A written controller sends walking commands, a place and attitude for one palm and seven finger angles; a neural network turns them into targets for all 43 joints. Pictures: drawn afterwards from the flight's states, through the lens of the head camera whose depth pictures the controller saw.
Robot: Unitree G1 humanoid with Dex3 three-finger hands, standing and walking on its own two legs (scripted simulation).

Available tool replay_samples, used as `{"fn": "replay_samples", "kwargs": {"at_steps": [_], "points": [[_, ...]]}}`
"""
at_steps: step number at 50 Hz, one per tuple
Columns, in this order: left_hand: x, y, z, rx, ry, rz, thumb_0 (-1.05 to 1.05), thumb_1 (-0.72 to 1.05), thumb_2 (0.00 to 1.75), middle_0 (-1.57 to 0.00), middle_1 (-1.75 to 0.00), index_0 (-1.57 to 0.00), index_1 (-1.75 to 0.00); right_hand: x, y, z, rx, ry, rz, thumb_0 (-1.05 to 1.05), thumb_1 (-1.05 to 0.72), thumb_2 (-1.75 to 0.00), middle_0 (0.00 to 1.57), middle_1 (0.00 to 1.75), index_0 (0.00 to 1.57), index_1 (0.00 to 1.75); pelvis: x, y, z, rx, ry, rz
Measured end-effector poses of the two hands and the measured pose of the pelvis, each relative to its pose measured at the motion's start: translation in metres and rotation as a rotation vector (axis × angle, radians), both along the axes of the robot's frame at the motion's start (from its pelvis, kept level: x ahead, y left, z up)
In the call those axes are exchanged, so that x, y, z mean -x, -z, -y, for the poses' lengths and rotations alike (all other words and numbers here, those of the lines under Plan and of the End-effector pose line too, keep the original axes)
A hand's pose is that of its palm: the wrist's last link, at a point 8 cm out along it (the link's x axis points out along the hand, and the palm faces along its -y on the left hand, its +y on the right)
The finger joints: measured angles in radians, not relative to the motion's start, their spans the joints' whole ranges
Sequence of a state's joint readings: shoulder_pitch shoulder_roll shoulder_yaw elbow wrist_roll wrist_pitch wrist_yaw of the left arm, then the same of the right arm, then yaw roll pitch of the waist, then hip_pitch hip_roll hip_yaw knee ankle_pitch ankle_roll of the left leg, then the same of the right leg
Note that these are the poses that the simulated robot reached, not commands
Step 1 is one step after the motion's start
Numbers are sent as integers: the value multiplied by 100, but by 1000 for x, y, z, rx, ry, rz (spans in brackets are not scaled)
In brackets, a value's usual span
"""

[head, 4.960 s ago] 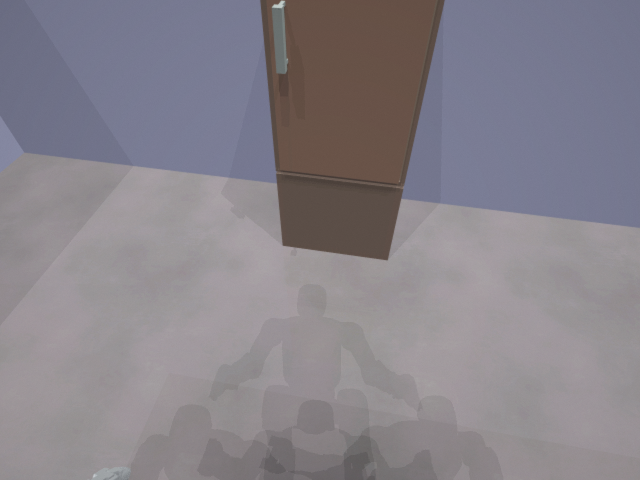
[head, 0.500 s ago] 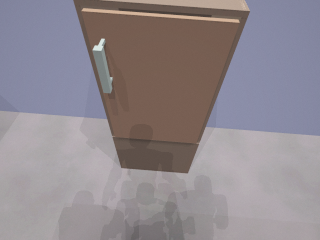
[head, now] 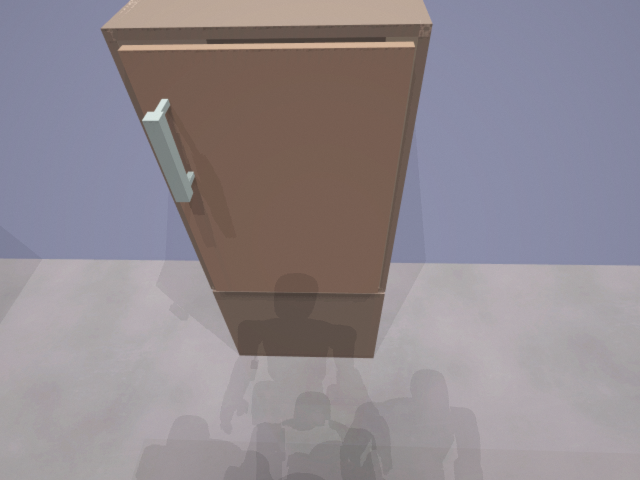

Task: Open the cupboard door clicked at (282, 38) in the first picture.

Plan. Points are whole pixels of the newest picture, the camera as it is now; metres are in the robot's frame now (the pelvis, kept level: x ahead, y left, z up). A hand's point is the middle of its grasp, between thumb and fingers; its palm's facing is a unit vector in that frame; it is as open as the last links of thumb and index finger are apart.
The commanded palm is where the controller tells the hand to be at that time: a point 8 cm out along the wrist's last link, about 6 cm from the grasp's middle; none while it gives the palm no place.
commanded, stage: come to a stop and stand still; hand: left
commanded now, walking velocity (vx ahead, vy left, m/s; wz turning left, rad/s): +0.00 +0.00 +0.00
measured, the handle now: (174, 152) +0.57 +0.25 +0.11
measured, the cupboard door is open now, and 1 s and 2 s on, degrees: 0 0 0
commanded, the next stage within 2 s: look again from close up in 0.74 s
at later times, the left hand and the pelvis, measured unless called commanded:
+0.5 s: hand out of the picture +0.04 +0.19 -0.16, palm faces +0.02 -0.97 -0.24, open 7.4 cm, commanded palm none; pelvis +0.03 -0.01 +0.01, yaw +0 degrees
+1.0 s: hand out of the picture +0.07 +0.21 -0.16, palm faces +0.01 -0.96 -0.27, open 7.4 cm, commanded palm none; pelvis +0.03 +0.00 +0.01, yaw +1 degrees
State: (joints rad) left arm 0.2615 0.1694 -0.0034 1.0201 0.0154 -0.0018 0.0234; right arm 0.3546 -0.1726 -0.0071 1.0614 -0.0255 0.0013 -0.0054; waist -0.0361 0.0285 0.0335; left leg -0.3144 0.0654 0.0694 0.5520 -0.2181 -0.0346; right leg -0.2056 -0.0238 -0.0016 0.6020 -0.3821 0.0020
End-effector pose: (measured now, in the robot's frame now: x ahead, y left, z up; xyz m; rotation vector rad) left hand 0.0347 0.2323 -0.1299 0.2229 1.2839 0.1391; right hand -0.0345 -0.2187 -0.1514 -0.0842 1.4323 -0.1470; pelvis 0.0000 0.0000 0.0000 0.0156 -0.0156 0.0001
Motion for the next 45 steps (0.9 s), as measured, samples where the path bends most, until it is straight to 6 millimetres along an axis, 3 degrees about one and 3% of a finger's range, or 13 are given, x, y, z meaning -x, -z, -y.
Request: {"fn": "replay_samples", "kwargs": {"at_steps": [5,13,24,33,45], "points": [[5,1,5,9,-20,-28,1,91,90,-20,-30,-21,-30,-19,-3,6,10,-19,19,1,-91,-90,20,30,20,30,-6,-2,4,1,0,1],[11,3,8,16,-43,-58,1,90,90,-20,-30,-21,-30,-69,-8,20,43,-57,101,1,-91,-90,20,30,20,30,-15,-4,8,0,-2,4],[5,2,-1,3,-58,-59,1,90,90,-20,-30,-21,-30,-121,-19,35,87,-102,187,0,-91,-90,20,30,20,30,-26,-5,9,-1,-5,6],[-8,-2,-12,-17,-54,-41,1,90,90,-20,-30,-21,-30,-131,-22,38,98,-116,185,0,-91,-90,20,30,20,30,-32,-7,8,-2,-8,4],[-23,-5,-20,-29,-40,-23,1,90,90,-20,-30,-21,-30,-115,-20,34,92,-104,132,0,-91,-90,20,30,20,30,-35,-9,5,-3,-8,2]]}}
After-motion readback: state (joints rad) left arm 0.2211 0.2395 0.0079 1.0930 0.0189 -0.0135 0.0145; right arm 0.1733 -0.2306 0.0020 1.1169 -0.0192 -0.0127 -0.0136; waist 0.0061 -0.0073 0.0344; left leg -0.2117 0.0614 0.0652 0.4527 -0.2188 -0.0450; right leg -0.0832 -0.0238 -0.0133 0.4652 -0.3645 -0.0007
